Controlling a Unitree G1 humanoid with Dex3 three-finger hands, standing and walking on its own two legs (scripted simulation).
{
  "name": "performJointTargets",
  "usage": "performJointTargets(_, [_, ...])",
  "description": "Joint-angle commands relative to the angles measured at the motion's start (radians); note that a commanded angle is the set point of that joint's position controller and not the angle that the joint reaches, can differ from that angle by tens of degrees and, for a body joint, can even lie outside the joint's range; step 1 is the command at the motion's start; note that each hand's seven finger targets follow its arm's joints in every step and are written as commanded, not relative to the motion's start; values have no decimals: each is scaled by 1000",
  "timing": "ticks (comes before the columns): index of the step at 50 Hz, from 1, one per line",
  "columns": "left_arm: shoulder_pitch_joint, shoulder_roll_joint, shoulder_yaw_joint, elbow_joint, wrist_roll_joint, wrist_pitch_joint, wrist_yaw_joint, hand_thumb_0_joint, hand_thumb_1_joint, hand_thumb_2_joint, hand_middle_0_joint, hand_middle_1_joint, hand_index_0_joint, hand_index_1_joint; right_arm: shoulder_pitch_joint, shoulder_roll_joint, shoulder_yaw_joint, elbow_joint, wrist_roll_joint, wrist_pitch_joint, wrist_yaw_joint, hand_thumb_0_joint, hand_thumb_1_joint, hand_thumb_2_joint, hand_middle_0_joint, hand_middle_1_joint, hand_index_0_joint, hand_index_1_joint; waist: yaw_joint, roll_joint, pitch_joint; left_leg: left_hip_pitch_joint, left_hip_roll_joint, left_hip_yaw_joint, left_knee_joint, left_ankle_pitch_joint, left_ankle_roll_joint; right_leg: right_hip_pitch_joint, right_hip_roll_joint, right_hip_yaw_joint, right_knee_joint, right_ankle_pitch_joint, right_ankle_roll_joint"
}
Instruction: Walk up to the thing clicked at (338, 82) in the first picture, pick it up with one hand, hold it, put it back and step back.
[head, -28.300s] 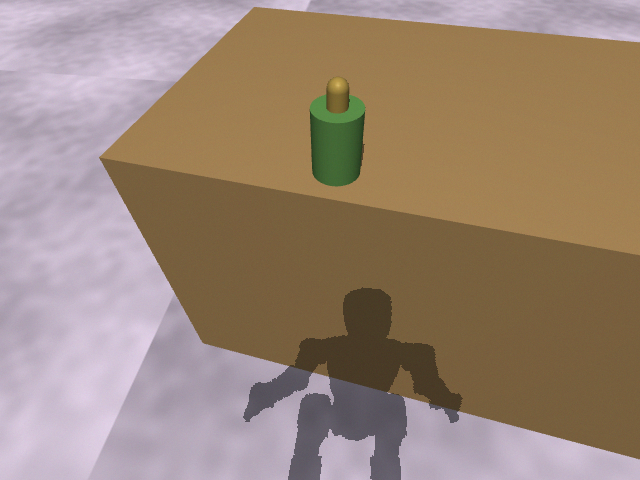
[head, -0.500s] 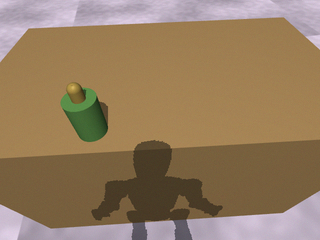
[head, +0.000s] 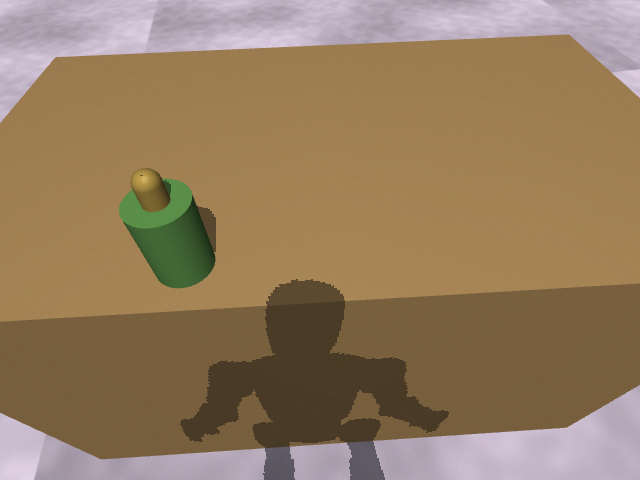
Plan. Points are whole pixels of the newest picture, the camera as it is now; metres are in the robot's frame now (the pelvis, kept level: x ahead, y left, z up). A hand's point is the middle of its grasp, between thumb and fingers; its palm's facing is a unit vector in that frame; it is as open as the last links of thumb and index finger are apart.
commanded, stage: stand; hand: left
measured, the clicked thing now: (166, 223) +0.41 +0.23 +0.11
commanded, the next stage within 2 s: step back in 0.72 s
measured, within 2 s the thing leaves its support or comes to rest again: neither
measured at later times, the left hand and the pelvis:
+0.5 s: hand out of the picture +0.06 +0.26 -0.15, palm faces -0.03 -0.93 -0.36, open 7.4 cm; pelvis -0.01 +0.00 +0.00, yaw +0 degrees
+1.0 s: hand out of the picture +0.06 +0.29 -0.17, palm faces -0.04 -0.92 -0.39, open 7.4 cm; pelvis -0.05 +0.02 -0.02, yaw +0 degrees
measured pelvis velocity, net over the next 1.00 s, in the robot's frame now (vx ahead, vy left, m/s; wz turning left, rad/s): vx -0.05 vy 0.02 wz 0.00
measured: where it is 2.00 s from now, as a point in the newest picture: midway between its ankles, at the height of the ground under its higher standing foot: outside the picture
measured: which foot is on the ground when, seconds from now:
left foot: down 0.00-1.00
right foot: down 0.00-1.00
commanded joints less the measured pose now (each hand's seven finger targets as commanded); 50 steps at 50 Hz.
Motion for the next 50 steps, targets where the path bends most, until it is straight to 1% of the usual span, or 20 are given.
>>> performJointTargets(1, [-22,213,43,-53,-5,-18,17,0,900,900,-200,-300,-200,-301,-24,-219,-39,-56,0,-25,-17,0,-900,-900,200,300,200,300,0,2,-114,47,101,-48,-17,269,47,28,-97,53,-25,293,-47])
performJointTargets(4, [-24,216,43,-52,-5,-17,16,0,900,900,-200,-300,-200,-301,-22,-214,-36,-55,-2,-27,-17,0,-900,-900,200,300,200,300,-4,2,-83,32,98,-50,-35,221,42,9,-95,56,-35,243,-47])
performJointTargets(8, [-27,213,44,-56,-4,-15,17,0,900,900,-200,-300,-200,-301,-25,-212,-38,-58,-3,-25,-17,0,-900,-900,200,300,200,300,-3,-1,-83,27,96,-48,-34,218,42,12,-92,53,-39,239,-48])
performJointTargets(13, [-25,215,45,-56,-4,-14,15,0,900,900,-200,-300,-200,-300,-26,-210,-38,-57,-3,-26,-14,0,-900,-900,200,300,200,300,-3,-5,-52,6,93,-54,-54,150,40,-15,-85,54,-53,156,-48])
performJointTargets(16, [-27,219,47,-59,-3,-15,14,0,900,900,-200,-300,-200,-300,-27,-212,-39,-60,-4,-26,-15,0,-900,-900,200,300,200,300,-1,-5,-75,17,94,-51,-47,164,45,-2,-92,60,-48,183,-48])
performJointTargets(20, [-25,215,45,-56,-3,-17,14,0,900,900,-200,-300,-200,-300,-20,-211,-40,-56,-4,-24,-13,0,-900,-900,200,300,200,300,-4,-12,-57,9,91,-52,-50,119,43,-21,-88,61,-60,134,-47])
performJointTargets(24, [-20,219,47,-53,-6,-14,12,0,900,900,-200,-300,-200,-300,-24,-213,-39,-55,-4,-26,-12,0,-900,-900,200,300,200,300,-3,13,-58,5,87,-52,-57,91,42,-20,-88,67,-56,127,-50])
performJointTargets(29, [-17,215,45,-51,-5,-15,11,0,900,900,-200,-300,-200,-300,-23,-215,-41,-52,-3,-27,-12,0,-900,-900,200,300,200,300,2,-1,-69,17,96,-59,-51,124,46,-19,-87,66,-49,137,-51])
performJointTargets(35, [-19,218,45,-49,-6,-14,11,0,900,900,-200,-300,-200,-300,-13,-215,-38,-49,-5,-28,-12,0,-900,-900,200,300,200,300,0,-5,-57,3,92,-57,-53,103,46,-22,-89,69,-55,120,-50])
performJointTargets(36, [-31,274,91,-74,-20,-1,15,0,900,900,-200,-300,-200,-300,-43,-262,-61,-61,0,-10,-10,0,-900,-900,200,300,200,300,7,-9,46,-70,76,-74,43,267,75,-92,-70,79,38,304,-58])
performJointTargets(37, [-10,268,93,-87,-24,3,20,0,900,900,-200,-300,-200,-300,-33,-251,-62,-78,10,-4,-11,0,-900,-900,200,300,200,300,7,-6,10,-56,79,-60,83,325,83,-82,-72,65,60,360,-68])
performJointTargets(39, [-3,260,98,-105,-25,8,23,0,900,900,-200,-300,-200,-300,-18,-239,-65,-93,16,2,-12,0,-900,-900,200,300,200,300,5,-18,-53,-36,65,-43,148,344,88,-61,-84,69,80,411,-98])
performJointTargets(40, [-12,267,101,-124,-22,11,23,0,900,900,-200,-300,-200,-300,-9,-241,-72,-104,17,5,-13,0,-900,-900,200,300,200,300,-2,-42,-99,-27,54,-27,194,340,92,-53,-99,87,91,430,-122])
performJointTargets(43, [-63,289,111,-174,-14,24,22,0,900,900,-200,-300,-200,-300,18,-229,-79,-128,15,20,-13,0,-900,-900,200,300,200,300,-10,-110,-144,-63,-17,8,336,143,82,-83,-189,175,72,416,-194])
performJointTargets(45, [-112,306,116,-217,0,31,23,0,900,900,-200,-300,-200,-300,53,-224,-89,-140,8,34,-8,0,-900,-900,200,300,200,300,-19,-186,-128,-71,-67,10,471,-184,83,-173,-271,235,61,383,-257])
performJointTargets(46, [-139,310,116,-236,7,34,22,0,900,900,-200,-300,-200,-300,94,-218,-91,-141,4,39,-5,0,-900,-900,200,300,200,300,-36,-220,-124,-63,-54,-10,491,-260,92,-223,-287,234,74,351,-264])
performJointTargets(47, [-160,308,113,-251,11,38,19,0,900,900,-200,-300,-200,-300,117,-222,-96,-144,5,38,-1,0,-900,-900,200,300,200,300,-49,-221,-118,-35,-43,-26,468,-256,101,-273,-274,217,104,310,-252])
performJointTargets(48, [-185,296,109,-267,8,43,19,0,900,900,-200,-300,-200,-300,139,-229,-101,-146,5,35,1,0,-900,-900,200,300,200,300,-66,-201,-115,-23,-25,-38,424,-146,110,-294,-233,178,165,265,-216])
performJointTargets(49, [-181,269,102,-274,4,47,21,0,900,900,-200,-300,-200,-300,130,-243,-105,-154,4,29,0,0,-900,-900,200,300,200,300,-65,-125,-100,-52,25,-79,318,49,128,-290,-145,126,277,192,-173])
performJointTargets(50, [-164,222,93,-282,-4,54,26,0,900,900,-200,-300,-200,-300,102,-302,-114,-174,-5,22,-3,0,-900,-900,200,300,200,300,-65,79,-59,-131,176,-268,76,298,174,-297,34,54,462,11,-92])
